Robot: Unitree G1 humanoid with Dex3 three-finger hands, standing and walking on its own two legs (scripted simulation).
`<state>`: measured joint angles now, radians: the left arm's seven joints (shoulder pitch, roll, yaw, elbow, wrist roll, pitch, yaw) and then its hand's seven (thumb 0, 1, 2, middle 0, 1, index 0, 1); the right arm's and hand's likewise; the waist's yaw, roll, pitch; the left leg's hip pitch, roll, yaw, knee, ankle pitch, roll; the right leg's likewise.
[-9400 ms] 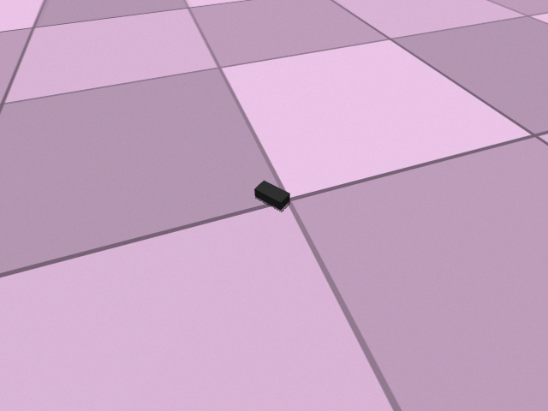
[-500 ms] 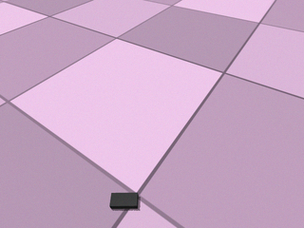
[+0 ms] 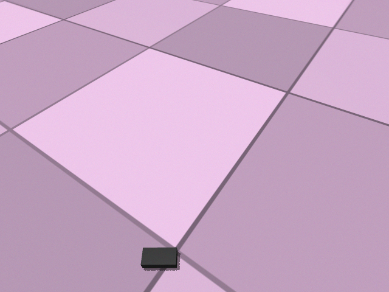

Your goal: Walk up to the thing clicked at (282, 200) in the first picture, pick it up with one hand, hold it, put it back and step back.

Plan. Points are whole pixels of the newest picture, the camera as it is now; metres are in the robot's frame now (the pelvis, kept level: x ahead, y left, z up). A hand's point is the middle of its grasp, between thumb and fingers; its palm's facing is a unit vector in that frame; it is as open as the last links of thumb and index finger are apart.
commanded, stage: stand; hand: left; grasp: from above
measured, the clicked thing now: (159, 257) +0.44 +0.21 -0.76
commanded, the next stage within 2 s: rise first in 0.60 s
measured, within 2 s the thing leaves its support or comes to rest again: neither
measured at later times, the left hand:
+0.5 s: hand out of the picture +0.07 +0.25 -0.16, palm faces -0.03 -0.94 -0.34, open 7.4 cm
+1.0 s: hand out of the picture +0.15 +0.25 -0.17, palm faces -0.03 -0.93 -0.36, open 10.0 cm
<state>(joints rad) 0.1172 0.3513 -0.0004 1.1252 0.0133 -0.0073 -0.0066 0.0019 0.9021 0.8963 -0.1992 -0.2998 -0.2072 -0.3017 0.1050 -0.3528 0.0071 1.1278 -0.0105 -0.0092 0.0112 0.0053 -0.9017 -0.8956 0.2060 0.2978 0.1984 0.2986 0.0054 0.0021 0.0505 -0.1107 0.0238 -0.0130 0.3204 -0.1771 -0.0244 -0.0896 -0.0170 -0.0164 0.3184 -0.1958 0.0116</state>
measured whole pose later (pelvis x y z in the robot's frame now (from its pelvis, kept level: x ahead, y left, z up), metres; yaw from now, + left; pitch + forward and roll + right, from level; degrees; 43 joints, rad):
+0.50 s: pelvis +0.00 +0.00 +0.00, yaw +0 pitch -2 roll +0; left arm 0.12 0.35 0.00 1.12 0.02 0.00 -0.01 0.00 0.90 0.90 -0.20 -0.30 -0.21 -0.30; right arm 0.11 -0.35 0.01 1.12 -0.01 -0.01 0.01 0.01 -0.90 -0.90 0.21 0.30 0.20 0.30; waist 0.00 0.00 0.05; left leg -0.11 0.02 -0.01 0.32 -0.18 -0.02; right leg -0.08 -0.02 -0.01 0.31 -0.19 0.01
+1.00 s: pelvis -0.01 +0.00 -0.02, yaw -1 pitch +7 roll +0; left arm -0.03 0.33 0.14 0.98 0.12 0.06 -0.02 0.00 0.29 0.95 -0.10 -0.83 -0.12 -0.83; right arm 0.23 -0.24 -0.02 0.76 0.02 -0.04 -0.02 0.01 -0.88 -0.89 0.21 0.30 0.20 0.30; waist -0.03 -0.01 -0.01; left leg -0.46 0.03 -0.01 0.63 -0.30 -0.02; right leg -0.43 -0.01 -0.01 0.62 -0.31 0.01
